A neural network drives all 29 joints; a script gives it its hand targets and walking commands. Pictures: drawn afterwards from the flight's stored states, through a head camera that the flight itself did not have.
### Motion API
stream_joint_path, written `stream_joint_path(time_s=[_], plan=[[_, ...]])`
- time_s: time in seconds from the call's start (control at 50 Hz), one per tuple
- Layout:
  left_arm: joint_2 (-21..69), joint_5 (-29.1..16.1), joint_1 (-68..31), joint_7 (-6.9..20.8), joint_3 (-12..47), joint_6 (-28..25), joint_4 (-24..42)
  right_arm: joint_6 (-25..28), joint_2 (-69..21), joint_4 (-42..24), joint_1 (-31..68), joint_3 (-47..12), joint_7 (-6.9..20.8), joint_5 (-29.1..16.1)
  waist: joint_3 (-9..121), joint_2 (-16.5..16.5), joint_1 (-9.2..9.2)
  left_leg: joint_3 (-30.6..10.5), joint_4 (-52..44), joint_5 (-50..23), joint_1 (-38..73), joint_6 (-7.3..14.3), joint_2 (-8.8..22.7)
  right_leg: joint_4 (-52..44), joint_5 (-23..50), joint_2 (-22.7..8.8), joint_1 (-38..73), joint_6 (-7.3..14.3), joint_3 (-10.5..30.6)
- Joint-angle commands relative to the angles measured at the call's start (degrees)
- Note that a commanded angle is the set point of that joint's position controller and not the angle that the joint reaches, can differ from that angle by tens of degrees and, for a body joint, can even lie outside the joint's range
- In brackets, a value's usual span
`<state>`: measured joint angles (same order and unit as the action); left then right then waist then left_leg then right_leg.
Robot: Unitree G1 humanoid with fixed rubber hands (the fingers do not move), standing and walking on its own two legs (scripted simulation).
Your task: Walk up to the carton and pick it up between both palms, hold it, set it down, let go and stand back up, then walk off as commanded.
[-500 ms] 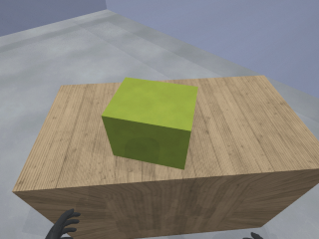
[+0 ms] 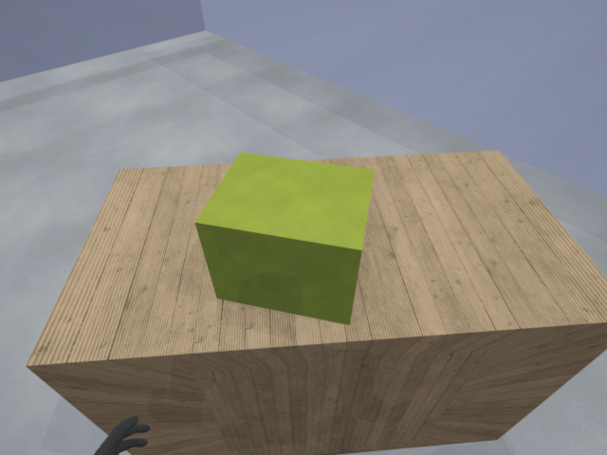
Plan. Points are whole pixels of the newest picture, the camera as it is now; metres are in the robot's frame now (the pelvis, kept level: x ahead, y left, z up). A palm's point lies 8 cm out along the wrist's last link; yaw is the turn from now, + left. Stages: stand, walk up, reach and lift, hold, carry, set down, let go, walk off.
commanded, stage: stand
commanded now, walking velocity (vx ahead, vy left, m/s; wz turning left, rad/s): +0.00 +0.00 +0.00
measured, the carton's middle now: (293, 236) +0.48 +0.01 +0.01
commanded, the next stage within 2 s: walk off in 0.38 s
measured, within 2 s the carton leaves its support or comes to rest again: neither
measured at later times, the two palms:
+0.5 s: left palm out of the picture +0.11 +0.28 -0.09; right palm out of the picture +0.05 -0.26 -0.13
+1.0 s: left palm out of the picture +0.01 +0.26 -0.10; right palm out of the picture +0.01 -0.30 -0.15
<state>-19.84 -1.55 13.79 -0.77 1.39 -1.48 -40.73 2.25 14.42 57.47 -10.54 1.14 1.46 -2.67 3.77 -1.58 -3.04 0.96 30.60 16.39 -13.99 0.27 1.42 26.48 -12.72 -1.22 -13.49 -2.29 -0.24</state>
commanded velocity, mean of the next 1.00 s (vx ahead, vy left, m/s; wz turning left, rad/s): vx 0.00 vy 0.00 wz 0.00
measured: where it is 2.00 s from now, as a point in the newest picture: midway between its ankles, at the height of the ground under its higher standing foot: outside the picture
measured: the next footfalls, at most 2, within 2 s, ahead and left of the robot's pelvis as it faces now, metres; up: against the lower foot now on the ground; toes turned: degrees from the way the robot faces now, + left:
left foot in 1.20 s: -0.07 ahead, +0.12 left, +0.00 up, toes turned -5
right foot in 1.64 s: -0.24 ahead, -0.14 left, +0.00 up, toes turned +4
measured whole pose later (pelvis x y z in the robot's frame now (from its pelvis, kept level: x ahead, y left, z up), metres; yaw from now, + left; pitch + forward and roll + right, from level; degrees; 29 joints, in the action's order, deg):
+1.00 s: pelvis -0.08 -0.03 -0.02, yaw +0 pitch -5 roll +1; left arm -19.6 -1.5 11.9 -0.7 1.4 1.1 -45.4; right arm -4.2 19.4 45.0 -8.6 1.1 -0.5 -2.7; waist -14.1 -3.8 -3.0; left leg -6.2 69.7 29.0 -22.3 -0.2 -7.7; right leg 39.4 -18.3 -0.6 -16.3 1.4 -0.2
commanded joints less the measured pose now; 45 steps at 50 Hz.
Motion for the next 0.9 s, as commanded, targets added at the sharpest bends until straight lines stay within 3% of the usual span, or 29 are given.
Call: stream_joint_path(time_s=[0.0,0.08,0.1,0.12,0.16,0.2,0.24,0.28,0.3,0.32,0.36,0.4,0.42,0.44,0.48,0.54,0.56,0.58,0.62,0.66,0.68,0.7,0.72,0.76,0.78,0.8,0.82,0.84,0.88], plan=[[-10.0,3.5,-2.2,0.2,-4.4,-2.0,-0.2,1.1,16.8,-3.7,3.5,4.0,-0.7,5.4,-3.3,-1.0,3.44,-7.0,-10.7,-11.5,-0.5,2.0,6.5,-0.7,9.1,-4.0,2.2,5.0,3.2],[-10.0,3.4,-3.3,-0.1,-4.6,-2.2,-0.9,1.0,16.5,-3.6,3.9,4.0,-0.6,5.1,-0.7,-1.6,2.42,-8.4,-12.7,-2.3,1.1,2.7,6.1,-3.7,4.4,-4.6,3.3,5.6,5.4],[-12.0,3.4,-1.8,0.5,-4.6,-2.3,-1.5,0.8,16.3,-2.9,2.8,3.4,-0.8,5.2,-2.8,0.0,2.38,-8.0,-12.8,-2.7,-0.3,2.6,5.9,-3.8,4.1,-4.1,3.0,4.9,4.3],[-11.4,3.1,-1.3,0.7,-4.7,-2.4,-1.9,1.2,17.7,-3.2,4.1,3.6,-1.1,5.7,-3.8,-2.9,4.32,-7.4,-12.9,-3.4,-0.8,2.2,5.2,-4.5,6.2,-4.4,3.8,4.5,5.2],[-12.4,3.9,-1.4,0.3,-5.2,-2.1,-2.9,0.9,15.9,-3.8,4.7,3.7,-0.8,5.4,-3.9,-3.4,2.93,-6.8,-12.5,-6.3,0.6,2.2,5.8,-3.7,5.9,-4.6,2.5,4.7,4.8],[-12.5,2.9,-2.6,0.0,-5.2,-2.0,-2.9,1.4,16.0,-2.3,2.2,3.1,-0.7,5.1,-4.3,1.4,3.17,-6.2,-13.0,-6.9,-0.1,1.6,4.9,-3.7,7.1,-5.4,3.6,4.7,5.7],[-11.0,2.8,0.0,0.1,-4.2,-2.3,-4.3,1.4,15.1,-1.5,-0.8,3.0,-1.0,4.8,-0.1,1.5,2.12,-7.5,-10.4,-10.0,4.2,2.7,6.0,-3.1,7.9,-5.7,3.3,5.9,5.4],[-10.1,2.4,0.4,0.4,-4.5,-2.2,-3.6,1.5,17.2,-1.9,3.1,3.6,-1.1,4.5,-2.5,-4.1,3.44,-8.0,-11.0,-10.3,1.4,2.3,6.3,-3.5,9.8,-5.0,3.4,5.6,5.4],[-11.3,2.2,-2.7,0.3,-4.5,-2.1,-4.1,0.8,15.8,-1.2,2.6,3.3,-0.8,5.0,-1.1,0.2,2.57,-7.9,-11.4,-12.8,2.1,1.9,6.5,-1.9,8.4,-5.1,4.0,5.2,3.9],[-12.3,2.4,-1.4,0.1,-4.6,-2.4,-5.0,0.5,17.1,-1.7,2.4,3.1,-1.0,5.1,-4.8,-4.4,3.28,-8.5,-13.0,-12.2,1.9,2.6,6.6,-2.5,5.4,-5.1,1.9,5.2,5.2],[-11.2,2.6,-2.9,-0.1,-3.8,-2.2,-3.7,1.1,15.5,-2.5,5.3,3.1,-1.3,4.4,-2.5,0.1,2.99,-8.6,-12.2,-6.0,1.3,2.5,6.5,-3.3,5.4,-4.9,2.5,4.8,4.9],[-10.9,2.8,-4.1,0.4,-4.1,-2.0,-4.0,1.0,15.5,-1.5,5.0,2.8,-1.4,4.7,-2.4,-0.2,3.75,-8.1,-13.5,-5.3,0.6,2.2,6.3,-3.3,7.1,-4.9,4.5,5.6,5.2],[-12.8,3.5,-4.8,0.5,-5.2,-1.8,-4.3,0.9,15.8,-0.4,1.2,3.1,-1.4,4.0,-6.6,-3.8,1.62,-6.7,-13.9,-4.8,-1.4,2.0,5.8,-3.4,5.6,-5.5,1.9,5.7,6.2],[-10.9,2.9,-3.4,0.6,-4.8,-2.2,-4.0,1.0,18.7,-0.4,4.2,4.1,-1.4,5.1,-5.8,-4.1,3.64,-8.7,-14.6,-1.8,-0.5,2.4,5.8,-3.4,3.8,-3.8,1.7,4.9,5.0],[-11.6,3.3,-3.1,0.2,-4.3,-1.9,-5.2,0.9,16.0,-0.9,2.1,3.5,-0.8,4.9,-4.0,0.3,1.97,-8.1,-13.5,-4.9,1.8,1.9,5.9,-3.3,2.5,-4.1,1.8,5.5,4.1],[-11.9,2.2,-1.6,0.7,-4.6,-2.0,-5.3,0.8,17.8,-0.6,4.6,3.9,-1.2,4.9,-3.4,-5.3,2.88,-7.0,-13.4,-0.3,0.8,1.9,5.8,-4.9,5.3,-4.4,2.8,4.4,5.4],[-13.8,2.5,-4.7,0.1,-6.9,-0.4,-6.0,-0.7,18.1,-7.2,2.2,4.4,-1.3,4.4,-10.8,2.1,1.97,-9.4,-5.6,-24.9,-6.4,3.0,4.0,2.6,24.4,-4.7,-2.0,5.9,4.7],[-14.0,2.0,-3.2,-0.2,-7.1,0.1,-5.6,-0.9,19.0,-8.1,1.8,4.8,-1.5,4.1,-9.8,-2.0,1.98,-7.1,-3.7,-30.1,-3.4,3.5,5.0,5.6,27.9,-4.5,-4.0,6.1,5.7],[-13.0,1.8,-1.9,-0.4,-7.2,1.1,-5.3,-1.9,20.3,-9.4,0.3,5.9,-1.4,4.7,-4.6,-2.9,1.76,-8.2,-5.1,-25.9,-1.2,6.3,6.5,11.6,15.6,-1.3,-3.6,6.4,4.2],[-11.1,2.4,-0.8,-0.3,-7.2,2.1,-4.3,-2.5,21.8,-12.7,2.6,6.0,-1.6,4.8,-3.6,-7.6,3.51,-14.8,-9.5,-26.8,-6.9,12.5,14.0,22.8,-3.3,3.3,-0.3,5.2,0.1],[-10.8,2.6,1.2,0.0,-7.5,2.5,-4.6,-2.9,22.7,-14.1,4.6,6.1,-1.5,4.7,-5.7,-12.1,4.91,-15.1,-10.2,-24.6,-10.9,13.8,15.5,25.1,-12.7,4.0,0.3,4.8,0.3],[-11.6,2.5,1.3,-0.3,-8.0,2.6,-4.0,-3.1,22.5,-15.2,3.9,5.6,-1.7,4.7,-8.0,-12.0,4.38,-16.1,-10.6,-26.1,-11.2,14.5,16.6,27.6,-16.1,4.3,-1.8,5.1,0.5],[-10.8,2.6,2.5,-0.4,-7.7,3.0,-3.9,-3.4,22.3,-16.0,8.1,5.7,-1.8,5.2,-11.4,-16.2,6.31,-14.5,-9.3,-23.9,-15.2,14.5,16.4,25.0,-16.5,2.4,0.1,4.9,2.7],[-12.2,3.1,5.2,-0.2,-8.1,2.1,-3.8,-4.0,20.4,-17.4,5.5,5.5,-1.9,5.2,-7.6,-6.4,6.22,-8.9,2.0,-25.3,-7.6,7.1,8.6,4.9,1.7,-2.9,1.8,5.5,4.7],[-14.1,3.6,5.2,-0.4,-7.9,1.5,-3.7,-4.2,19.1,-16.2,4.1,5.8,-1.9,5.1,-4.4,0.8,6.10,-5.1,10.8,-21.5,-5.6,3.6,2.3,-2.5,19.7,-7.3,4.1,6.8,11.6],[-18.3,3.8,6.5,-0.3,-9.0,1.3,-3.5,-4.2,17.3,-18.4,3.8,6.1,-2.3,4.6,-0.7,10.9,6.55,-3.7,21.5,6.1,-13.2,1.0,-6.4,-1.1,44.2,-15.5,10.4,11.0,21.1],[-19.6,4.2,3.3,-0.7,-9.3,1.6,-1.6,-4.9,16.8,-18.0,1.5,6.0,-3.1,4.5,-1.8,13.3,6.02,-7.2,33.2,23.4,-13.4,1.3,-9.4,-1.5,44.8,-20.7,4.7,17.3,27.9],[-19.4,4.3,-1.1,-1.2,-9.4,1.9,-0.1,-5.5,17.3,-17.8,-1.4,6.2,-3.5,4.9,-0.8,12.1,4.82,-13.8,40.4,22.6,-12.2,1.4,-9.8,-1.9,36.9,-20.6,2.1,19.0,27.0],[-16.4,3.9,-4.8,-1.6,-9.5,1.9,0.8,-5.6,17.7,-16.9,-1.0,6.1,-3.9,4.7,-7.2,10.2,3.33,-13.4,43.0,18.6,-16.1,0.9,-8.1,-0.5,30.8,-18.1,0.2,18.1,21.5]])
